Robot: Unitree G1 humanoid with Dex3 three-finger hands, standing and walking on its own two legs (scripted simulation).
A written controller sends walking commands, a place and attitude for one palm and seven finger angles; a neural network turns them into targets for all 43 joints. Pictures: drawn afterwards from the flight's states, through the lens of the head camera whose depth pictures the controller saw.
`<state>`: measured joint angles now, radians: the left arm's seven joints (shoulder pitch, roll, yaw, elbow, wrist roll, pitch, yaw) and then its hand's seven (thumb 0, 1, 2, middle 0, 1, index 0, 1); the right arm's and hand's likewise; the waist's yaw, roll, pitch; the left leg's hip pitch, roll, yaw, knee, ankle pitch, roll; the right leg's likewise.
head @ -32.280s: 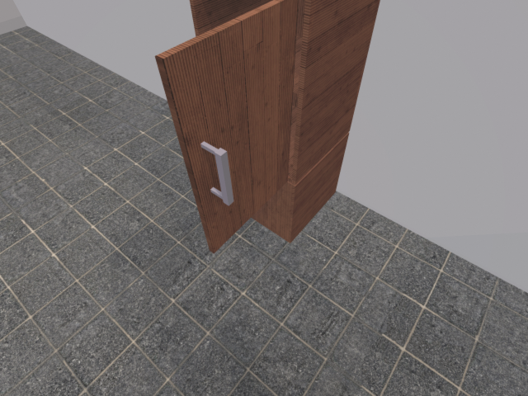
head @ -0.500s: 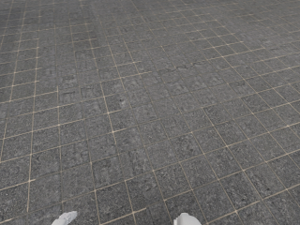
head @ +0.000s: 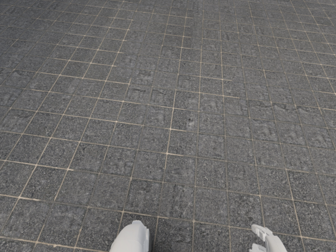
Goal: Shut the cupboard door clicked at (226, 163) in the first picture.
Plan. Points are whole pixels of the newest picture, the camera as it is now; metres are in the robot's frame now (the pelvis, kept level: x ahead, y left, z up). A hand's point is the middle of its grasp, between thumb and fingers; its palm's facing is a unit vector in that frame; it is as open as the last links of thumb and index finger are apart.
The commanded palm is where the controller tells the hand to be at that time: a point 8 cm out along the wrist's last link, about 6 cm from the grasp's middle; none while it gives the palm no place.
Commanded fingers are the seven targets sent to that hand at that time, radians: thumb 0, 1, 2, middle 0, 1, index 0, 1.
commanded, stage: walk to a spot facing it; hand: left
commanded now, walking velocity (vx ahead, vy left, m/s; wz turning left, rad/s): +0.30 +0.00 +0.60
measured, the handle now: out of the picture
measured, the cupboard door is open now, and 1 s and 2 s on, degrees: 59 59 59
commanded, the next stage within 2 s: turn to face it in 0.20 s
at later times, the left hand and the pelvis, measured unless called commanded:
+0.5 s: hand (102, 186) +0.28 +0.22 -0.15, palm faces +0.10 -0.97 -0.20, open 7.4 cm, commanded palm none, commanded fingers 0.00 0.90 0.90 -0.20 -0.30 -0.20 -0.30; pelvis +0.18 +0.02 +0.01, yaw +7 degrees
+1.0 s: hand (101, 176) +0.32 +0.24 -0.18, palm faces -0.05 -0.98 -0.20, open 7.4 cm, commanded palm none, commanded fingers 0.00 0.90 0.90 -0.20 -0.30 -0.20 -0.30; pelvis +0.26 +0.05 +0.00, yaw -8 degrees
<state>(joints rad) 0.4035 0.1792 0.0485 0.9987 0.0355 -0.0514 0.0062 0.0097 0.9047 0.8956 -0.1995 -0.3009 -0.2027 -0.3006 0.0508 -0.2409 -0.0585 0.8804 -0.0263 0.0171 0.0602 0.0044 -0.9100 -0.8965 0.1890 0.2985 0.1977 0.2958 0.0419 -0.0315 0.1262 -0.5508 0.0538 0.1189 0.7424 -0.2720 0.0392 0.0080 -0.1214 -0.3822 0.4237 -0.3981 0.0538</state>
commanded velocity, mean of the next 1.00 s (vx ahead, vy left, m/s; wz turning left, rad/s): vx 0.07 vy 0.00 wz -0.31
